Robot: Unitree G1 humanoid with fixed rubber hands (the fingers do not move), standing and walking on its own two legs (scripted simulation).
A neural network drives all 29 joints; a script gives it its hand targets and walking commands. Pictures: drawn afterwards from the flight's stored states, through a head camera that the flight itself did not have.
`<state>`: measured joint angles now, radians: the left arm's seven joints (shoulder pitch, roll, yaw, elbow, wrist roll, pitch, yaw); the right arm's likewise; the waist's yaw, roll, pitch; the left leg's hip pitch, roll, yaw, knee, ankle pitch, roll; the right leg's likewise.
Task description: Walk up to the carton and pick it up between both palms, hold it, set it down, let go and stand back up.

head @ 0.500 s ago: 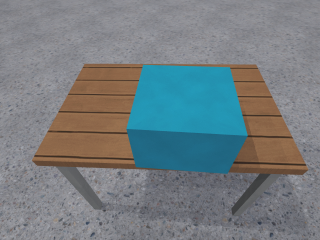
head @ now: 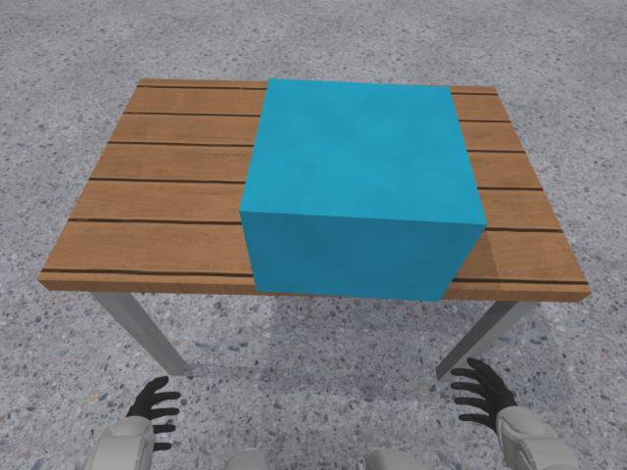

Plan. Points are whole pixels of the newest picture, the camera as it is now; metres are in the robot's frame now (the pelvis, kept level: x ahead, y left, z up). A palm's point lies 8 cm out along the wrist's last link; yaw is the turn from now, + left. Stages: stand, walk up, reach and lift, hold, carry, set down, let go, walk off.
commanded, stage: reach and lift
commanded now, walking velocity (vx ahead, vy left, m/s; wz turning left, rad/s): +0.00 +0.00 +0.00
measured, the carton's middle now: (352, 188) +0.52 -0.05 +0.01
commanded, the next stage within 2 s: none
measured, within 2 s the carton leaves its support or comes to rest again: neither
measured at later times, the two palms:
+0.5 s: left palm (138, 420) +0.20 +0.24 -0.06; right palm (529, 428) +0.17 -0.25 -0.06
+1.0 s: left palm (137, 418) +0.19 +0.23 -0.03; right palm (544, 411) +0.18 -0.25 -0.02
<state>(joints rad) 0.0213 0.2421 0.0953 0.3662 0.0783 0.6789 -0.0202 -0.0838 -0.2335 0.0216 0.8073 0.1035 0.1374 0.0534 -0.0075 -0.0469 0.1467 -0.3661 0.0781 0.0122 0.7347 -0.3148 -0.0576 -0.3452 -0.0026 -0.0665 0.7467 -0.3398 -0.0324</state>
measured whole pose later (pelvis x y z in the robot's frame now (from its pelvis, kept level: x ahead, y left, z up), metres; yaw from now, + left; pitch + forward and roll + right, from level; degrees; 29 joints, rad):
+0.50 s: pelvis +0.04 +0.01 +0.03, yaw -2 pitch +0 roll +0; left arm 0.19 0.19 0.06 0.42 0.00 0.33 0.03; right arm 0.14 -0.27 -0.06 0.80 0.02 -0.15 0.13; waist 0.00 -0.02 0.07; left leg -0.20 0.07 0.06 0.43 -0.22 -0.04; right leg -0.19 0.00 -0.03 0.43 -0.24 -0.01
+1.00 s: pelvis +0.04 +0.02 +0.04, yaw -2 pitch -2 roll +0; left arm 0.31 0.18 -0.01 0.36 -0.07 0.11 0.07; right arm 0.24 -0.29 -0.09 0.65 0.12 -0.19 0.15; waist 0.02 -0.02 0.03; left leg -0.12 0.06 0.06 0.35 -0.20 -0.04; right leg -0.11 0.00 -0.02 0.35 -0.21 -0.01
